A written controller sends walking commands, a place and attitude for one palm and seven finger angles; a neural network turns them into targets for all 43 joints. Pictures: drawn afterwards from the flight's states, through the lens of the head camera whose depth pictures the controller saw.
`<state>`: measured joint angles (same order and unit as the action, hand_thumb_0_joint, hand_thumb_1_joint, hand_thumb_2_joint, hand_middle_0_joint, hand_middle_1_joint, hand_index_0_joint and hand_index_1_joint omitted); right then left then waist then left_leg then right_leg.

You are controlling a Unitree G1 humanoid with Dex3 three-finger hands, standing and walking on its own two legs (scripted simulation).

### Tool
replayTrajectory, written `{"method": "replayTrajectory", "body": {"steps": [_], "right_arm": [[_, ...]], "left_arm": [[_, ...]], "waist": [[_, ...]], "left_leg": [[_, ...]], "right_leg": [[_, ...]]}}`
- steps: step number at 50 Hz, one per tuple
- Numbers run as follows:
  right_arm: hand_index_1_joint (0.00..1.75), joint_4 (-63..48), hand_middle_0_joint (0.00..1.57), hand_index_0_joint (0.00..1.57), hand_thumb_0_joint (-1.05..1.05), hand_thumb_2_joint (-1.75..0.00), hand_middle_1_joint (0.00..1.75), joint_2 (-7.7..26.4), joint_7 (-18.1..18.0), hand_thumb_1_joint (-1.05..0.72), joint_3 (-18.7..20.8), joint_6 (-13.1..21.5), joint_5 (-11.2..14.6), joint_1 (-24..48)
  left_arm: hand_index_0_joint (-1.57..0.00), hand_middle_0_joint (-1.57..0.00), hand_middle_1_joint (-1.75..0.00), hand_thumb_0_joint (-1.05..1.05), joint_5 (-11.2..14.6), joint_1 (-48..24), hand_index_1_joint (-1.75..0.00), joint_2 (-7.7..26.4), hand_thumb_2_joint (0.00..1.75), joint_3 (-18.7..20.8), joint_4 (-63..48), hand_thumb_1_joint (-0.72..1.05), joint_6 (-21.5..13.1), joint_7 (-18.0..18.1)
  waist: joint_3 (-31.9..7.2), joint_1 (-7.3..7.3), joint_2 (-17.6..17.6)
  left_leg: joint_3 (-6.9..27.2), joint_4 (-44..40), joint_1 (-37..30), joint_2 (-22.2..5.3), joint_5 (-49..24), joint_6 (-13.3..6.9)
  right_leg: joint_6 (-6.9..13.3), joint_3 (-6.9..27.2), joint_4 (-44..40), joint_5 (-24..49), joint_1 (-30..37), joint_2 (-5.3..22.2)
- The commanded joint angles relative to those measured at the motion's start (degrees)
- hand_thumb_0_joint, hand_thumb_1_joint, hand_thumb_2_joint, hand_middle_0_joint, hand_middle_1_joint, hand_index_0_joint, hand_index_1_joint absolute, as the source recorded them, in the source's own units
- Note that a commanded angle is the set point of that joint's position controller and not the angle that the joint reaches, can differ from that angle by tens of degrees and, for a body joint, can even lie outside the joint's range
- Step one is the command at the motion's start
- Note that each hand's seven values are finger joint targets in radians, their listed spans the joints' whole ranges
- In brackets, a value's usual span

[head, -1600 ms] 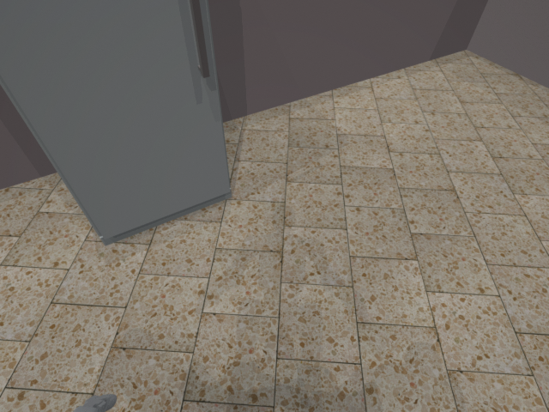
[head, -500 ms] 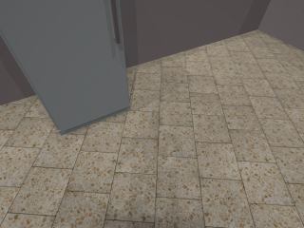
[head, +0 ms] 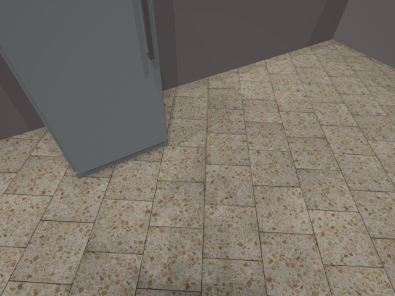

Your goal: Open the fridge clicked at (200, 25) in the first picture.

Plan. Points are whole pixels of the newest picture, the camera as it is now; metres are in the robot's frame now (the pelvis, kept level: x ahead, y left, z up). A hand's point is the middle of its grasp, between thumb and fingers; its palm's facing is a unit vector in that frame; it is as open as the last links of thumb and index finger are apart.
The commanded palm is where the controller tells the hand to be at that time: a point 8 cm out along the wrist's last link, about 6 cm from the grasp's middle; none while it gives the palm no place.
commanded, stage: walk to a spot facing it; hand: right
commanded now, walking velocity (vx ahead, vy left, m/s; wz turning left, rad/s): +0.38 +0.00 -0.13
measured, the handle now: (142, 2) +1.10 +0.29 +0.16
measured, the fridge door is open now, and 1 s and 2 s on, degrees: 0 0 0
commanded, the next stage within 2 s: turn to face it in 0.78 s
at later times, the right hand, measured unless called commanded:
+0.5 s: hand out of the picture +0.16 -0.20 -0.18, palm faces +0.01 +0.99 -0.16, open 7.3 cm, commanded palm none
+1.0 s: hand (268, 247) +0.30 -0.18 -0.20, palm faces +0.17 +0.97 -0.15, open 7.3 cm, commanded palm none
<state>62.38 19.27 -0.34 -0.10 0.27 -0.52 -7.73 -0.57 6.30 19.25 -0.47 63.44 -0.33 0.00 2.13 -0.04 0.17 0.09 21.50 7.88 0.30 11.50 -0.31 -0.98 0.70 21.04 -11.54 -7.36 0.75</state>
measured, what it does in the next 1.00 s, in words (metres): walks ahead: left foot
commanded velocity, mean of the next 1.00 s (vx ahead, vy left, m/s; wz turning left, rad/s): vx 0.28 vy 0.00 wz -0.02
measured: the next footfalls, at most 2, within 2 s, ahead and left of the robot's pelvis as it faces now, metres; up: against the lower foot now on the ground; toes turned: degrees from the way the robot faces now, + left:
left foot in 0.62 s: +0.34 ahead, +0.12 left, +0.00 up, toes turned +7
right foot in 1.02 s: +0.43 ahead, -0.13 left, +0.00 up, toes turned -15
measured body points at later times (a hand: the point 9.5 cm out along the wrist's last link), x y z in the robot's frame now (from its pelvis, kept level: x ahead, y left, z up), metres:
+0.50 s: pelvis +0.12 -0.02 -0.01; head +0.15 -0.03 +0.44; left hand -0.02 +0.17 -0.15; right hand +0.16 -0.25 -0.16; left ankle +0.22 +0.11 -0.70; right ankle +0.01 -0.13 -0.75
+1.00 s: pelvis +0.31 +0.00 -0.02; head +0.31 -0.03 +0.43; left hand +0.43 +0.23 -0.14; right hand +0.29 -0.23 -0.18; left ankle +0.30 +0.12 -0.75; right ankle +0.39 -0.12 -0.74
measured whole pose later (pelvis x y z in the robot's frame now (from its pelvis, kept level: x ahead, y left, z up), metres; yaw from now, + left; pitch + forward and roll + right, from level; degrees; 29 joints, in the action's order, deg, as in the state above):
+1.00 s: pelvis +0.31 +0.00 -0.02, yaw -6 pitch -2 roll +3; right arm 61.7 9.9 -1.0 2.3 2.7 -1.4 -17.7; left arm -1.3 9.7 10.6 2.9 57.0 -2.0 -0.9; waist 1.6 1.4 0.0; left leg -13.5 28.6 8.0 -2.1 17.9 0.1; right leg -1.0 -6.9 35.6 -10.5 -22.7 7.0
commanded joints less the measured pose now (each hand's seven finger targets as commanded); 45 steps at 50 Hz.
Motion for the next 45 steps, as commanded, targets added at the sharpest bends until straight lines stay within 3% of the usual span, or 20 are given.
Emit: {"method": "replayTrajectory", "body": {"steps": [1,3,6,9,10,11,12,13,15,18,25,27,29,30,31,32,34,37,40,45], "right_arm": [[0.30,-1.63,0.20,0.20,0.00,-0.90,0.30,5.71,-0.04,-0.90,1.22,-0.38,-0.55,-4.36],[0.30,-2.15,0.20,0.20,0.00,-0.90,0.30,6.99,0.35,-0.90,2.11,-0.57,-0.74,-6.49],[0.30,-2.78,0.20,0.20,0.00,-0.90,0.30,7.46,0.22,-0.90,3.30,0.37,-0.59,-10.16],[0.30,-3.68,0.20,0.20,0.00,-0.90,0.30,4.91,0.21,-0.90,3.55,1.00,-0.47,-8.65],[0.30,-4.25,0.20,0.20,0.00,-0.90,0.30,2.85,0.45,-0.90,3.33,0.94,-0.42,-7.52],[0.30,-5.59,0.20,0.20,0.00,-0.90,0.30,-0.40,0.73,-0.90,2.74,0.77,-0.48,-5.23],[0.30,-8.19,0.20,0.20,0.00,-0.90,0.30,-1.62,0.47,-0.90,2.37,1.36,-0.86,-0.38],[0.30,-8.80,0.20,0.20,0.00,-0.90,0.30,-1.38,0.49,-0.90,2.79,1.87,-0.97,0.55],[0.30,-7.45,0.20,0.20,0.00,-0.90,0.30,-2.10,1.37,-0.90,2.93,2.48,-0.86,-0.58],[0.30,-6.48,0.20,0.20,0.00,-0.90,0.30,-5.25,1.78,-0.90,2.94,1.61,-0.76,-2.17],[0.30,-8.42,0.20,0.20,0.00,-0.90,0.30,-7.86,2.17,-0.90,3.25,1.52,-0.40,3.69],[0.30,-7.56,0.20,0.20,0.00,-0.90,0.30,-7.19,2.07,-0.90,3.80,1.70,-0.48,0.39],[0.30,-3.93,0.20,0.20,0.00,-0.90,0.30,-4.63,1.63,-0.90,4.74,2.56,-0.99,-11.61],[0.30,-1.66,0.20,0.20,0.00,-0.90,0.30,-0.46,0.94,-0.90,5.83,3.38,-1.41,-20.25],[0.30,-0.32,0.20,0.20,0.00,-0.90,0.30,6.19,-0.08,-0.90,7.54,3.62,-1.39,-26.71],[0.30,-0.22,0.20,0.20,0.00,-0.90,0.30,7.28,-0.17,-0.90,7.39,3.26,-0.20,-25.53],[0.30,-3.42,0.20,0.20,0.00,-0.90,0.30,1.76,-0.45,-0.90,5.62,3.15,-0.50,-13.05],[0.30,-4.69,0.20,0.20,0.00,-0.90,0.30,-3.66,-0.97,-0.90,4.01,3.77,-1.15,-6.93],[0.30,-4.14,0.20,0.20,0.00,-0.90,0.30,-4.25,-0.97,-0.90,3.88,4.00,-1.39,-6.83],[0.30,-3.36,0.20,0.20,0.00,-0.90,0.30,-2.46,-0.82,-0.90,3.73,3.94,-1.33,-9.64]], "left_arm": [[-0.20,-0.20,-0.30,0.00,-0.82,2.60,-0.30,3.77,0.90,0.87,-1.80,0.90,0.22,0.02],[-0.20,-0.20,-0.30,0.00,-1.06,3.66,-0.30,3.19,0.90,1.01,-2.63,0.90,0.30,-0.10],[-0.20,-0.20,-0.30,0.00,-0.88,5.32,-0.30,1.59,0.90,1.61,-4.06,0.90,-0.52,-0.16],[-0.20,-0.20,-0.30,0.00,-0.58,11.23,-0.30,-0.12,0.90,1.97,-3.05,0.90,-1.70,-0.28],[-0.20,-0.20,-0.30,0.00,-0.58,15.60,-0.30,0.69,0.90,2.39,-1.71,0.90,-2.00,-0.15],[-0.20,-0.20,-0.30,0.00,-1.10,21.72,-0.30,4.22,0.90,3.53,0.27,0.90,-2.31,0.04],[-0.20,-0.20,-0.30,0.00,-1.20,27.28,-0.30,4.90,0.90,3.93,1.48,0.90,-2.67,0.83],[-0.20,-0.20,-0.30,0.00,-0.90,27.38,-0.30,3.11,0.90,3.39,1.73,0.90,-2.82,1.41],[-0.20,-0.20,-0.30,0.00,-0.57,24.96,-0.30,-0.25,0.90,2.86,0.78,0.90,-3.92,1.74],[-0.20,-0.20,-0.30,0.00,-0.46,24.19,-0.30,-2.31,0.90,2.78,1.33,0.90,-4.80,2.17],[-0.20,-0.20,-0.30,0.00,-1.00,25.73,-0.30,-3.73,0.90,3.43,4.03,0.90,-4.74,2.18],[-0.20,-0.20,-0.30,0.00,-0.88,24.05,-0.30,-2.73,0.90,3.73,4.07,0.90,-4.57,2.27],[-0.20,-0.20,-0.30,0.00,-0.54,23.38,-0.30,-2.45,0.90,3.86,4.07,0.90,-4.34,2.10],[-0.20,-0.20,-0.30,0.00,-0.14,23.96,-0.30,-3.80,0.90,3.75,3.26,0.90,-4.26,1.47],[-0.20,-0.20,-0.30,0.00,0.68,25.92,-0.30,-7.97,0.90,3.05,1.20,0.90,-4.62,1.05],[-0.20,-0.20,-0.30,0.00,0.57,21.08,-0.30,-7.35,0.90,3.26,-0.46,0.90,-4.10,1.02],[-0.20,-0.20,-0.30,0.00,-0.38,16.30,-0.30,-7.75,0.90,3.96,-1.69,0.90,-3.17,0.31],[-0.20,-0.20,-0.30,0.00,-1.16,20.01,-0.30,-9.92,0.90,3.79,-0.28,0.90,-0.88,0.01],[-0.20,-0.20,-0.30,0.00,-0.98,18.34,-0.30,-10.77,0.90,3.95,-1.98,0.90,0.13,-0.60],[-0.20,-0.20,-0.30,0.00,-0.77,9.50,-0.30,-9.81,0.90,3.68,-6.58,0.90,-0.90,-1.63]], "waist": [[-0.39,0.91,2.87],[4.00,1.54,6.36],[3.72,1.51,8.35],[3.82,-1.63,3.92],[4.04,-3.34,-1.75],[5.90,-5.57,-15.14],[9.23,-7.21,-17.81],[10.10,-6.02,-10.85],[7.01,-4.00,-4.87],[5.85,-1.98,-6.37],[7.90,-2.21,-7.87],[6.59,0.01,-7.17],[0.44,5.23,-3.30],[-5.10,8.51,2.96],[-12.12,9.09,15.39],[-10.25,8.58,10.93],[-0.27,3.75,6.59],[0.96,-1.74,4.12],[2.45,-2.93,5.56],[3.09,-0.45,3.91]], "left_leg": [[8.66,-5.88,1.67,-7.37,19.46,-1.51],[12.53,-8.30,2.85,-9.56,27.42,-3.60],[17.62,-10.51,0.67,-15.21,27.25,-7.90],[10.06,-3.35,8.04,-12.57,18.97,-7.15],[4.71,3.88,13.88,-7.70,17.49,-5.03],[-3.75,19.99,22.83,-0.98,17.27,-1.72],[-4.35,31.96,32.17,0.47,21.04,-0.95],[-0.39,38.06,35.96,-3.10,18.26,-1.56],[0.10,40.63,35.50,-6.08,12.87,-0.85],[-2.10,38.45,31.66,-6.99,7.33,0.36],[-6.92,18.87,21.19,-4.81,0.77,-1.04],[-7.44,16.89,14.80,-3.28,0.42,-2.29],[-9.15,11.18,-1.18,-0.61,-0.86,-3.37],[-1.61,8.73,-14.95,-6.90,1.95,-5.70],[25.58,-0.01,-23.83,-24.98,7.07,-11.94],[33.56,-7.75,-18.12,-28.87,15.40,-14.51],[24.53,-10.98,0.69,-25.25,25.94,-11.10],[6.46,-11.49,11.80,-20.41,12.74,-7.57],[-0.91,-12.82,15.21,-18.50,8.33,-7.04],[-3.35,-9.37,10.36,-18.45,1.95,-7.13]], "right_leg": [[1.46,2.75,0.32,-13.36,-6.40,2.86],[1.44,0.77,5.38,-17.27,-12.63,0.90],[1.62,-2.48,14.61,-13.22,-15.75,1.18],[2.29,-3.37,6.31,-10.34,-5.05,2.53],[3.56,1.40,1.73,-11.91,1.44,4.36],[7.29,15.71,-6.55,-17.20,5.34,13.45],[11.36,27.39,-13.12,-14.00,7.83,20.13],[13.76,27.40,-11.83,-6.64,9.41,21.88],[13.80,19.76,-9.60,7.24,10.99,19.54],[12.06,9.92,-10.32,11.78,8.18,15.66],[9.93,1.60,-11.13,13.97,3.86,14.10],[9.38,-0.07,-7.11,21.11,3.25,14.50],[6.97,-3.33,9.43,29.68,1.02,11.29],[4.81,-5.01,24.66,20.16,-9.04,8.06],[2.70,-6.70,45.61,-14.32,-22.81,0.01],[3.80,-1.05,56.25,-20.97,-26.77,1.13],[3.79,0.38,58.35,-11.61,-28.22,6.19],[1.80,-0.59,50.27,-6.97,-21.56,8.35],[0.76,-2.79,40.63,-4.17,-19.41,8.20],[0.55,-5.24,22.71,-2.21,-16.23,7.07]]}}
